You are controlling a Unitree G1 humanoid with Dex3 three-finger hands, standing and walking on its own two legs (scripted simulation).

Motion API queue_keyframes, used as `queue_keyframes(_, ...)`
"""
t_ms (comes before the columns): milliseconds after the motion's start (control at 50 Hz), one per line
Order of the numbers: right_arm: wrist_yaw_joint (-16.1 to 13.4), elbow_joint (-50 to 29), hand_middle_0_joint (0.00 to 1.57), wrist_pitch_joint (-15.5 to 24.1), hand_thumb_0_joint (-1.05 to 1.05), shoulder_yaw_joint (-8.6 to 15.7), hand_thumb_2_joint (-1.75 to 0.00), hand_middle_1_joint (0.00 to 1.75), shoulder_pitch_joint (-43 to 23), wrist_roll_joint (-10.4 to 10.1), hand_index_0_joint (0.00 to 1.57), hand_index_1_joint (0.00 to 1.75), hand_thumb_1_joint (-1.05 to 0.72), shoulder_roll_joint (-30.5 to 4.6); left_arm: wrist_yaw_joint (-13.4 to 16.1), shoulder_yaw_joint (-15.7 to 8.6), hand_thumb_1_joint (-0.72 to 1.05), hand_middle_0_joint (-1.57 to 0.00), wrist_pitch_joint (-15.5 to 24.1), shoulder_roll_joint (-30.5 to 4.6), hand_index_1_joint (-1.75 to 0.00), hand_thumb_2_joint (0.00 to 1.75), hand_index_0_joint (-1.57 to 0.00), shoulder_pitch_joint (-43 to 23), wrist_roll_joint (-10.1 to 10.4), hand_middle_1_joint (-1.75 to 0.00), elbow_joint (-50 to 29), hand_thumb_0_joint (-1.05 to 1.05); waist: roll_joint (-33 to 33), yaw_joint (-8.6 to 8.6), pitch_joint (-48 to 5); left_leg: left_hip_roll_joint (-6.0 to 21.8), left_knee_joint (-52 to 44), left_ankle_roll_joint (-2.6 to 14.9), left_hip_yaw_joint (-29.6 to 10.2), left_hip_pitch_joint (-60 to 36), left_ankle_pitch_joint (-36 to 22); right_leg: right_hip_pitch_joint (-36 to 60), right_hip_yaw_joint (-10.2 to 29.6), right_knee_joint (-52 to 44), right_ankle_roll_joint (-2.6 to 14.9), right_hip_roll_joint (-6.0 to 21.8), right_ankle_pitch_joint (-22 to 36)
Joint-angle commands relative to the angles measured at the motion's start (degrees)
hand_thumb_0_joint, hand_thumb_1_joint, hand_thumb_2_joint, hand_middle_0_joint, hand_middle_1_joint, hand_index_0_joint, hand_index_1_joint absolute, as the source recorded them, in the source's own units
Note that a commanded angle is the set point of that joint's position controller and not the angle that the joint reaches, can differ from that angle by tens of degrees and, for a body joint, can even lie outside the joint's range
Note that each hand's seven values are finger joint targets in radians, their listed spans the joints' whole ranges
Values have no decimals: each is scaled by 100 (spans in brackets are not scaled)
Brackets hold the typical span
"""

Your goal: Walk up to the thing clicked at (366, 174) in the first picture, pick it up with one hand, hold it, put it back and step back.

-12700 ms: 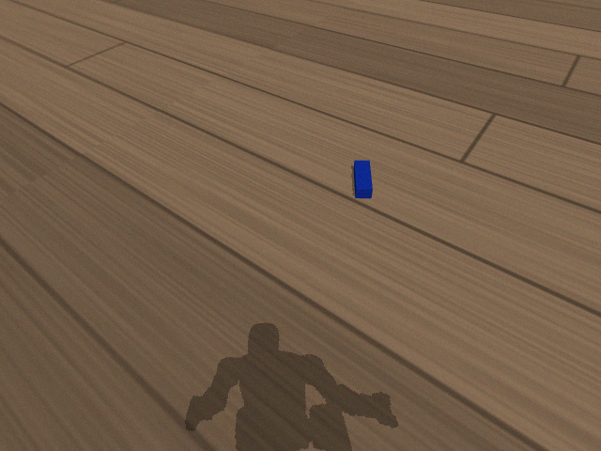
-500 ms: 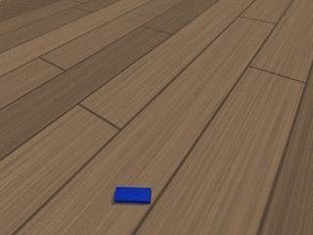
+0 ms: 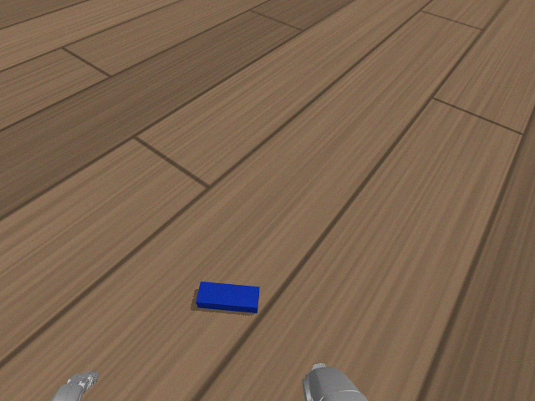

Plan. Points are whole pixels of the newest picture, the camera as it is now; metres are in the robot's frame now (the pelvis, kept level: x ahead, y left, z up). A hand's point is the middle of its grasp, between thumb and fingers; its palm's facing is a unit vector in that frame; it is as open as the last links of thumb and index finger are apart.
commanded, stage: walk up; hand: left
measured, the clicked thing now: (228, 297) +0.53 +0.13 -0.72
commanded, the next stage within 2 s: stand in 1.88 s
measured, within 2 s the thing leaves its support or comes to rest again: neither
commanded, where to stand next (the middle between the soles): +0.10 -0.06 m, yaw -5 degrees
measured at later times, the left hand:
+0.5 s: hand out of the picture +0.13 +0.17 -0.14, palm faces -0.13 -0.93 -0.34, open 7.4 cm
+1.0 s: hand out of the picture +0.13 +0.25 -0.17, palm faces -0.05 -0.92 -0.39, open 7.4 cm
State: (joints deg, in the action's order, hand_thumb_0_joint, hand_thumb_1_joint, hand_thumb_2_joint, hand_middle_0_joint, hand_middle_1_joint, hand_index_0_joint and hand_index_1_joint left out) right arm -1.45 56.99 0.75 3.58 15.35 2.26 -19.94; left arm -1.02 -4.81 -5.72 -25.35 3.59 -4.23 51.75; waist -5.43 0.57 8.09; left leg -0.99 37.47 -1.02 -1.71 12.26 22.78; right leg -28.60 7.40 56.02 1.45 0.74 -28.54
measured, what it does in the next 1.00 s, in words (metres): steps on the spot: right foot, then left foot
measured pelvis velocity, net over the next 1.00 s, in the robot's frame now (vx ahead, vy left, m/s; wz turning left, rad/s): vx -0.01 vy -0.02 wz -0.05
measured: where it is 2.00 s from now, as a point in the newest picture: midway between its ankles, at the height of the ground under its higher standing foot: outside the picture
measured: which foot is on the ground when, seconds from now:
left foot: down 0.00-0.38, up 0.40-0.82, down 0.84-1.00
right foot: up 0.00-0.34, down 0.36-0.86, up 0.88-1.00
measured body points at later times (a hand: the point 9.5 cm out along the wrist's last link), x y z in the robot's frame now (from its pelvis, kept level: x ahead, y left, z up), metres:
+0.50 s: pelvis +0.03 -0.08 +0.00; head +0.06 -0.09 +0.45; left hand +0.14 +0.22 -0.11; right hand +0.06 -0.41 -0.12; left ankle +0.00 +0.08 -0.65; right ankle +0.06 -0.21 -0.72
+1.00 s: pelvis -0.01 -0.02 -0.01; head +0.06 +0.01 +0.43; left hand +0.13 +0.30 -0.14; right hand +0.06 -0.34 -0.11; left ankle +0.04 +0.11 -0.72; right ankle -0.02 -0.18 -0.64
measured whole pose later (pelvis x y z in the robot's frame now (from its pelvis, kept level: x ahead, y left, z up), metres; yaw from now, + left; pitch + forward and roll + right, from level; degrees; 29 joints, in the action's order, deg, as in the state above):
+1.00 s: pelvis -0.01 -0.02 -0.01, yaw -3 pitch -2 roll +0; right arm -1.2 47.5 -0.3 1.3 11.0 0.8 -20.4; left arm 2.1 -3.9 -4.3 -25.5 5.3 -0.3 46.2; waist -5.2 -0.8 12.5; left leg -0.4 44.4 -1.0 -3.7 22.6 19.5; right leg -30.7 10.6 74.0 1.2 -5.2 -30.0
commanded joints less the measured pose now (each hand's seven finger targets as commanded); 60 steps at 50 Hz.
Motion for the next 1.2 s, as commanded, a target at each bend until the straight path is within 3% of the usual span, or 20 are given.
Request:
queue_keyframes(0, -488, -516, 20, 335, 0, 692, -90, 30, -395, 7, 20, 30, -90, -2449, -166, -445, 90, -20, -58, -1277, -30, 90, -20, 83, 83, -30, -498, 0, 706, -301, -130, 1982, -1612, 1031, -1815, -352, -1950, -1177, 1244, 1305, -117, -33, 629)
queue_keyframes(60, -468, -520, 20, 407, 0, 627, -90, 30, 502, -57, 20, 30, -90, -2029, -261, -458, 90, -20, -3, -1086, -30, 90, -20, 314, 96, -30, -669, 0, 1293, -103, -300, 1621, -1154, 851, -974, -690, -3323, -977, 758, 1276, -128, -214, 1000)
queue_keyframes(220, -225, -981, 20, 505, 0, 584, -90, 30, 542, -48, 20, 30, -90, -2024, -364, -294, 90, -20, 268, -947, -30, 90, -20, 153, 316, -30, -722, 0, 2033, 195, -253, 1551, -1469, 1098, -537, -743, -2042, -442, -51, -424, -204, 50, 1072)
queue_keyframes(320, 11, -1238, 20, 184, 0, 381, -90, 30, 16, -2, 20, 30, -90, -1806, -196, -304, 90, -20, 548, -886, -30, 90, -20, 1411, 390, -30, -39, 0, 1830, -357, -551, 1003, 384, 893, 293, 431, -2072, 2218, -1121, -2509, -76, -161, 1193)
queue_keyframes(340, 8, -1209, 20, 147, 0, 239, -90, 30, 431, -77, 20, 30, -90, -1445, -120, -411, 90, -20, 637, -1162, -30, 90, -20, 1816, 343, -30, 130, 0, 530, -514, -734, 715, 1687, 714, 425, 808, -1403, 2772, -836, -2916, -118, -172, 1436)
queue_keyframes(380, -49, -1432, 20, 149, 0, 119, -90, 30, 635, -225, 20, 30, -90, -1270, -41, -499, 90, -20, 701, -1833, -30, 90, -20, 1705, 283, -30, -253, 0, -807, -395, -909, -120, 3066, 350, -75, 2133, 1207, 2750, 2969, -3912, 1046, 1953, 1395)
queue_keyframes(400, -123, -1375, 20, 134, 0, 272, -90, 30, 352, -193, 20, 30, -90, -1686, -46, -505, 90, -20, 680, -2009, -30, 90, -20, 1403, 296, -30, -336, 0, -664, -413, -768, 42, 3464, 341, -384, 1874, 1529, 2038, 3533, -4170, 1600, 2308, 823)
queue_keyframes(480, 31, -1058, 20, -73, 0, 290, -90, 30, 508, -198, 20, 30, -90, -1562, 188, -321, 90, -20, 858, -1380, -30, 90, -20, 1005, 396, -30, -356, 0, 187, -37, -276, 495, 2775, 288, -667, 1799, 249, 1573, 1216, -3547, 853, 1370, 1217)
queue_keyframes(560, 216, -1561, 20, -500, 0, 364, -90, 30, 102, 137, 20, 30, -90, -1471, 594, -391, 90, -20, 910, -1460, -30, 90, -20, 1631, 488, -30, -368, 0, 263, -205, -394, 233, 3498, 62, -1061, 2014, 276, 1603, 923, -2754, 1082, 1726, 5268)
queue_keyframes(600, 177, -1590, 20, -515, 0, 383, -90, 30, 56, -21, 20, 30, -90, -1403, 622, -359, 90, -20, 898, -1335, -30, 90, -20, 1214, 464, -30, -619, 0, -109, -134, -508, -87, 3706, -34, -1119, 1820, 410, 1331, 585, -2688, 1215, 1727, 5779)
queue_keyframes(740, -30, -1473, 20, -299, 0, 375, -90, 30, 186, -315, 20, 30, -90, -1460, 457, -253, 90, -20, 580, -986, -30, 90, -20, 464, 215, -30, -1170, 0, -1311, -156, -1247, -11, 1421, -22, -132, 1390, 329, 1822, -107, -1804, 993, 1133, 4550)
queue_keyframes(800, -61, -1218, 20, -117, 0, 368, -90, 30, 553, -216, 20, 30, -90, -1367, 386, -204, 90, -20, 367, -1113, -30, 90, -20, 307, 370, -30, -1192, 0, -980, 88, -1407, -187, -711, -4, 440, 373, -1261, 1540, -283, -622, 644, 802, 3937)
queue_keyframes(820, -70, -1213, 20, -48, 0, 413, -90, 30, 509, -122, 20, 30, -90, -1527, 371, -136, 90, -20, 302, -825, -30, 90, -20, 509, 428, -30, -1164, 0, -328, 83, -1359, 63, -1046, 78, -129, 98, -2003, 1079, -326, 75, 405, 531, 2807)
queue_keyframes(840, -66, -1320, 20, -13, 0, 487, -90, 30, 306, -11, 20, 30, -90, -2025, 385, -54, 90, -20, 277, -448, -30, 90, -20, 825, 462, -30, -1163, 0, 1235, -96, -1309, 1268, -933, 487, -2135, -336, -3594, -155, -311, 981, 126, -185, 197)
queue_keyframes(860, -2, -1452, 20, -55, 0, 534, -90, 30, 93, -69, 20, 30, -90, -2444, 465, -128, 90, -20, 243, -681, -30, 90, -20, 717, 472, -30, -1133, 0, 1259, -70, -1273, 2169, -869, 1277, -3108, 3, -4631, -373, 133, 1785, 34, -617, -1100)
queue_keyframes(880, -15, -1383, 20, -72, 0, 600, -90, 30, 12, -152, 20, 30, -90, -2733, 555, -174, 90, -20, 232, -954, -30, 90, -20, 429, 416, -30, -1062, 0, 1754, 142, -1190, 2648, -1316, 1897, -3921, 573, -3801, -179, 581, 2108, 16, -543, -1258)
queue_keyframes(900, -71, -1368, 20, -27, 0, 547, -90, 30, -307, -191, 20, 30, -90, -2430, 516, -211, 90, -20, 241, -1133, -30, 90, -20, 346, 374, -30, -976, 0, 1344, -18, -964, 2390, -1247, 1894, -3469, 600, -3381, -204, 768, 2321, -4, -421, -825)
queue_keyframes(940, -223, -1279, 20, 121, 0, 445, -90, 30, -372, -87, 20, 30, -90, -2011, 330, -307, 90, -20, 207, -1177, -30, 90, -20, 724, 367, -30, -837, 0, 884, -274, -959, 1508, -644, 1192, -1932, -160, -2824, -691, 1010, 2317, 26, -424, 12)
queue_keyframes(1020, -249, -1019, 20, 369, 0, 635, -90, 30, 747, -175, 20, 30, -90, -2125, -53, -403, 90, -20, 266, -1327, -30, 90, -20, 902, 149, -30, -954, 0, 1421, 120, -1577, 1559, -1247, 1100, -2585, -1915, 890, -1341, 655, 1563, -72, -169, 616)
queue_keyframes(1180, 216, -1530, 20, 295, 0, 506, -90, 30, 156, 55, 20, 30, -90, -2160, -261, -331, 90, -20, 741, -1183, -30, 90, -20, 1069, 289, -30, -599, 0, 2739, 125, 111, 1348, -2178, 1442, -1494, 932, 1960, 420, -769, -999, -162, -9, -463)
